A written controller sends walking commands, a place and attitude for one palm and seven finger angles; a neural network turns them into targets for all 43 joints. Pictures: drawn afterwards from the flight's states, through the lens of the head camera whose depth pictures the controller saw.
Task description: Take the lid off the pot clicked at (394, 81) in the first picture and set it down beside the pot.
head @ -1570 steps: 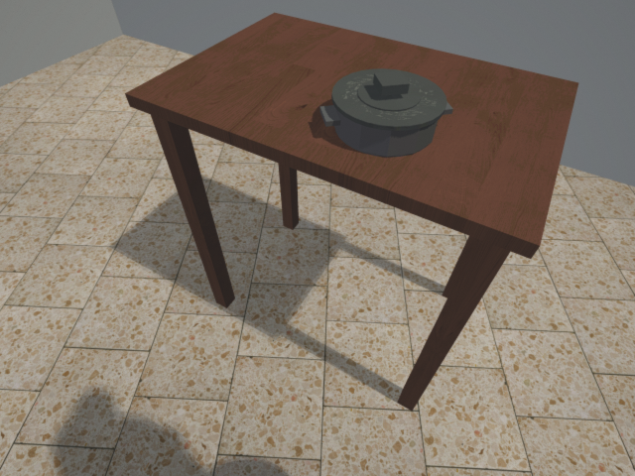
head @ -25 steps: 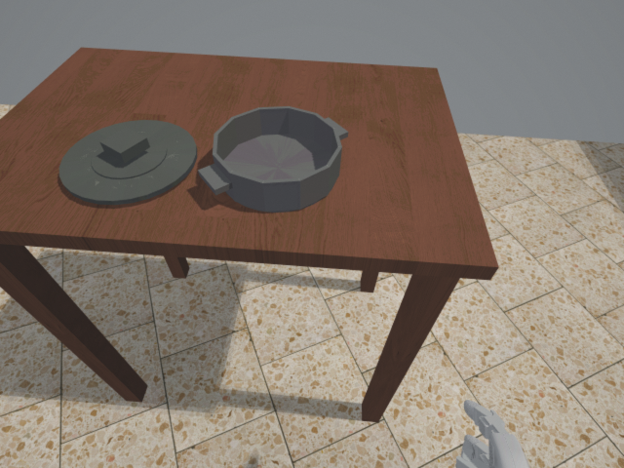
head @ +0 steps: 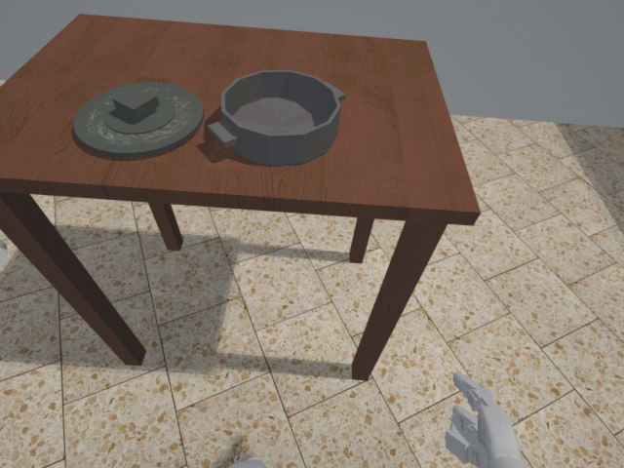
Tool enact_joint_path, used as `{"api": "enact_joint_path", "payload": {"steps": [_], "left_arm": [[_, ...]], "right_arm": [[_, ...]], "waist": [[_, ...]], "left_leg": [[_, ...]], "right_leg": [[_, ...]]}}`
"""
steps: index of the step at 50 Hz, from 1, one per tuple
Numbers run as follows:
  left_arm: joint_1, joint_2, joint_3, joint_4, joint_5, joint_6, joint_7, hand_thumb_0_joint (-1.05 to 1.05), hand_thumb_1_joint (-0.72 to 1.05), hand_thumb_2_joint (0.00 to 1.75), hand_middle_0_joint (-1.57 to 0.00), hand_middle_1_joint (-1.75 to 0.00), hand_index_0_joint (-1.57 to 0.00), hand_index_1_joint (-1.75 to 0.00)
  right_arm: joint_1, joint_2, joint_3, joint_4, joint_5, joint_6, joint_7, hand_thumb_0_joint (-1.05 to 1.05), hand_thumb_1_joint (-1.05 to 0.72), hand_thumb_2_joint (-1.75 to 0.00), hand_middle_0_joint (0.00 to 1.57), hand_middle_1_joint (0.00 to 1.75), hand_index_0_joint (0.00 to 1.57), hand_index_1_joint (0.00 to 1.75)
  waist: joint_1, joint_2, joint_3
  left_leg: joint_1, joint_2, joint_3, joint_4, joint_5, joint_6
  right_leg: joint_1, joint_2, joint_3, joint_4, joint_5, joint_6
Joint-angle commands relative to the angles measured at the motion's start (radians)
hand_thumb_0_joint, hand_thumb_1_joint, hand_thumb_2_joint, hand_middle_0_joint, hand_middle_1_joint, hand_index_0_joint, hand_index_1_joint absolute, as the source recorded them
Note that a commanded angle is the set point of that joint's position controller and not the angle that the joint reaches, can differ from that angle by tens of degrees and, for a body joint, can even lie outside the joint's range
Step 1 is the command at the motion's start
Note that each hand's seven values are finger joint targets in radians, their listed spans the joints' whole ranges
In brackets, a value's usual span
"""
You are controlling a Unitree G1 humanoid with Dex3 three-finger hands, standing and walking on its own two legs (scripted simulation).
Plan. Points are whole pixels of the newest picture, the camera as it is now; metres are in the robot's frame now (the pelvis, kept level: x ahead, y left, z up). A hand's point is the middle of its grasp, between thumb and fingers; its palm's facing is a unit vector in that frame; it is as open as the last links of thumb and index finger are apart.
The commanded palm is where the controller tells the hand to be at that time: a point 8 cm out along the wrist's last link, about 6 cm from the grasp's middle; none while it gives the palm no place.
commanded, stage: step back with the hand held close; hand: left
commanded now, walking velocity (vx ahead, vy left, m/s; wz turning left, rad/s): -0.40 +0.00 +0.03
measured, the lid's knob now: (136, 102) +0.62 +0.32 +0.11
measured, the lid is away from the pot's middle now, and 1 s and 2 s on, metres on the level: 0.24 0.24 0.24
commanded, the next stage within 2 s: stop stepping back and stand still in 0.12 s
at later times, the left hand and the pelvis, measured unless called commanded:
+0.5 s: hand out of the picture +0.02 +0.23 +0.32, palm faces +0.52 -0.79 -0.32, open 7.4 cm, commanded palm +0.00 +0.29 +0.30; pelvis -0.14 +0.01 +0.00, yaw -2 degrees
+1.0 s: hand out of the picture +0.01 +0.27 +0.32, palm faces +0.64 -0.74 -0.22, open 7.4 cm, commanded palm none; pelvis -0.17 +0.02 -0.01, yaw +2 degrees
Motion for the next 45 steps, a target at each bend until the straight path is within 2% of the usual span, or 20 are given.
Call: {"api": "enact_joint_path", "payload": {"steps": [1,5,7,10,11,12,13,15,19,24,26,27,29,34,35,36,37,38,40,45], "left_arm": [[-0.032,0.187,0.146,-0.124,-0.016,-0.033,0.038,0.00,0.90,0.90,-0.20,-0.30,-0.20,-0.30],[-0.081,0.184,0.146,-0.140,-0.041,-0.056,0.039,0.00,0.90,0.90,-0.20,-0.30,-0.20,-0.30],[-0.127,0.174,0.157,-0.146,-0.045,-0.060,0.040,0.00,0.90,0.90,-0.20,-0.30,-0.20,-0.30],[-0.096,0.154,0.136,-0.138,-0.031,-0.038,0.040,0.00,0.90,0.90,-0.20,-0.30,-0.20,-0.30],[0.073,-0.231,-0.423,0.815,0.034,0.190,-0.092,0.00,0.90,0.90,-0.20,-0.30,-0.20,-0.30],[-0.351,0.211,0.093,-0.461,-0.037,0.066,0.001,0.00,0.90,0.90,-0.20,-0.30,-0.20,-0.30],[-0.181,0.309,0.207,-0.327,-0.025,-0.006,0.025,0.00,0.90,0.90,-0.20,-0.30,-0.20,-0.30],[0.088,0.213,0.175,-0.275,-0.037,0.023,0.027,0.00,0.90,0.90,-0.20,-0.30,-0.20,-0.30],[-0.102,0.248,0.173,-0.251,-0.008,0.012,0.046,0.00,0.90,0.90,-0.20,-0.30,-0.20,-0.30],[-0.304,0.114,0.026,0.151,-0.009,0.051,0.047,0.00,0.90,0.90,-0.20,-0.30,-0.20,-0.30],[-0.392,0.089,-0.024,0.184,-0.004,0.043,0.042,0.00,0.90,0.90,-0.20,-0.30,-0.20,-0.30],[-0.391,0.161,0.037,0.180,0.004,0.064,0.030,0.00,0.90,0.90,-0.20,-0.30,-0.20,-0.30],[-0.452,0.121,-0.030,0.160,0.000,0.070,0.025,0.00,0.90,0.90,-0.20,-0.30,-0.20,-0.30],[-0.022,0.147,0.037,-0.142,-0.005,0.054,0.025,0.00,0.90,0.90,-0.20,-0.30,-0.20,-0.30],[0.041,0.192,0.079,-0.195,0.010,0.044,0.027,0.00,0.90,0.90,-0.20,-0.30,-0.20,-0.30],[0.034,0.230,0.111,-0.262,0.015,0.027,0.022,0.00,0.90,0.90,-0.20,-0.30,-0.20,-0.30],[-0.016,0.298,0.179,-0.301,0.006,0.008,0.016,0.00,0.90,0.90,-0.20,-0.30,-0.20,-0.30],[-0.060,0.297,0.206,-0.303,0.004,-0.010,0.020,0.00,0.90,0.90,-0.20,-0.30,-0.20,-0.30],[-0.138,0.217,0.137,-0.220,0.011,0.008,0.031,0.00,0.90,0.90,-0.20,-0.30,-0.20,-0.30],[-0.319,0.098,0.004,0.152,0.005,0.027,0.047,0.00,0.90,0.90,-0.20,-0.30,-0.20,-0.30]], "right_arm": [[-0.024,-0.104,-0.039,-0.133,-0.004,-0.028,-0.027,0.00,-0.90,-0.90,0.20,0.30,0.20,0.30],[-0.026,-0.140,-0.065,-0.134,-0.016,-0.068,-0.036,0.00,-0.90,-0.90,0.20,0.30,0.20,0.30],[0.014,-0.126,-0.073,-0.115,-0.036,-0.101,-0.027,0.00,-0.90,-0.90,0.20,0.30,0.20,0.30],[0.004,-0.134,-0.086,-0.109,-0.019,-0.110,-0.006,0.00,-0.90,-0.90,0.20,0.30,0.20,0.30],[0.061,-0.314,-0.124,0.132,-0.040,-0.112,-0.014,0.00,-0.90,-0.90,0.20,0.30,0.20,0.30],[-0.105,-0.088,-0.085,-0.176,0.025,-0.089,0.023,0.00,-0.90,-0.90,0.20,0.30,0.20,0.30],[-0.029,-0.161,-0.082,-0.183,-0.002,-0.104,-0.015,0.00,-0.90,-0.90,0.20,0.30,0.20,0.30],[-0.027,-0.119,-0.037,-0.207,-0.007,-0.078,-0.002,0.00,-0.90,-0.90,0.20,0.30,0.20,0.30],[-0.012,-0.111,-0.041,-0.132,-0.012,-0.063,-0.024,0.00,-0.90,-0.90,0.20,0.30,0.20,0.30],[-0.028,-0.145,-0.021,-0.103,-0.006,-0.035,-0.062,0.00,-0.90,-0.90,0.20,0.30,0.20,0.30],[-0.010,-0.200,-0.027,-0.129,0.007,-0.059,-0.067,0.00,-0.90,-0.90,0.20,0.30,0.20,0.30],[0.008,-0.188,-0.043,-0.129,0.013,-0.061,-0.065,0.00,-0.90,-0.90,0.20,0.30,0.20,0.30],[-0.013,-0.146,-0.029,-0.149,0.016,-0.081,-0.040,0.00,-0.90,-0.90,0.20,0.30,0.20,0.30],[-0.076,-0.136,-0.022,-0.192,-0.016,-0.059,-0.019,0.00,-0.90,-0.90,0.20,0.30,0.20,0.30],[-0.067,-0.135,-0.023,-0.198,-0.026,-0.048,-0.020,0.00,-0.90,-0.90,0.20,0.30,0.20,0.30],[-0.050,-0.116,-0.031,-0.187,-0.028,-0.038,-0.015,0.00,-0.90,-0.90,0.20,0.30,0.20,0.30],[-0.013,-0.144,-0.044,-0.147,-0.032,-0.035,-0.016,0.00,-0.90,-0.90,0.20,0.30,0.20,0.30],[0.017,-0.136,-0.040,-0.126,-0.043,-0.044,-0.017,0.00,-0.90,-0.90,0.20,0.30,0.20,0.30],[0.013,-0.123,-0.058,-0.123,-0.018,-0.044,-0.032,0.00,-0.90,-0.90,0.20,0.30,0.20,0.30],[-0.017,-0.129,-0.033,-0.093,0.001,-0.069,-0.075,0.00,-0.90,-0.90,0.20,0.30,0.20,0.30]], "waist": [[-0.011,-0.058,-0.147],[0.000,0.307,-0.208],[-0.003,0.257,-0.201],[0.008,0.186,-0.243],[-0.081,0.255,-0.171],[0.038,0.095,-0.307],[0.022,0.090,-0.261],[0.028,0.252,-0.241],[0.010,-0.170,-0.170],[-0.030,-0.021,0.038],[-0.019,0.270,0.103],[0.007,0.270,-0.018],[-0.019,0.276,0.067],[0.035,0.176,-0.126],[0.039,0.088,-0.148],[0.037,-0.152,-0.173],[0.028,-0.182,-0.197],[0.007,-0.022,-0.251],[-0.008,-0.025,-0.104],[-0.018,0.006,0.022]], "left_leg": [[0.119,0.060,-0.049,-0.177,0.031,-0.001],[0.215,0.269,-0.200,-0.396,0.735,0.095],[0.210,0.314,-0.250,-0.413,0.754,0.153],[0.306,0.263,-0.164,-0.374,0.718,0.133],[0.276,0.242,-0.306,-0.105,0.990,0.128],[0.337,0.255,-0.142,-0.416,0.430,0.101],[0.120,0.211,-0.181,-0.434,0.052,0.102],[-0.008,0.129,-0.105,-0.473,-0.216,0.061],[0.125,-0.009,0.005,0.244,-0.098,-0.019],[0.230,0.048,-0.014,-0.203,-0.190,0.040],[0.095,0.180,-0.298,-0.525,-0.511,0.112],[-0.004,0.201,-0.275,-0.574,-0.407,0.149],[-0.089,0.271,-0.499,-0.690,-0.617,0.185],[-0.140,0.154,-0.195,-0.488,-0.398,0.081],[-0.213,0.072,-0.089,-0.283,-0.312,0.059],[-0.312,-0.021,0.036,0.051,-0.182,0.033],[-0.255,-0.042,0.040,0.322,-0.123,0.013],[-0.178,-0.003,0.001,0.390,-0.068,0.011],[-0.072,0.038,-0.027,0.303,-0.090,0.014],[0.288,0.030,0.057,-0.294,-0.073,0.050]], "right_leg": [[0.031,-0.280,0.153,-0.073,0.522,-0.104],[-0.064,-0.009,0.028,0.294,-0.088,0.007],[-0.151,0.012,0.089,0.535,-0.315,-0.001],[-0.118,0.006,0.054,0.383,-0.257,0.008],[-0.308,-0.047,0.140,0.430,-0.166,0.034],[-0.077,0.016,0.088,0.333,-0.268,0.029],[0.051,0.012,-0.008,0.257,-0.297,0.008],[0.236,-0.002,-0.041,-0.001,-0.144,-0.017],[-0.148,-0.393,0.379,-0.378,-0.476,-0.173],[-0.272,-0.218,0.107,-0.174,-0.488,-0.089],[-0.192,-0.012,-0.062,0.177,-0.314,-0.018],[-0.034,0.084,-0.147,0.486,-0.279,-0.001],[-0.170,0.021,0.010,0.646,-0.266,-0.006],[0.318,0.012,-0.058,0.018,-0.253,-0.047],[0.412,-0.039,0.019,-0.092,-0.239,-0.079],[0.452,-0.229,0.304,-0.242,-0.278,-0.154],[0.327,-0.360,0.461,-0.292,-0.146,-0.204],[0.244,-0.368,0.404,-0.245,-0.098,-0.210],[-0.020,-0.362,0.476,-0.335,-0.467,-0.202],[-0.146,-0.216,0.173,-0.146,-0.320,-0.124]]}}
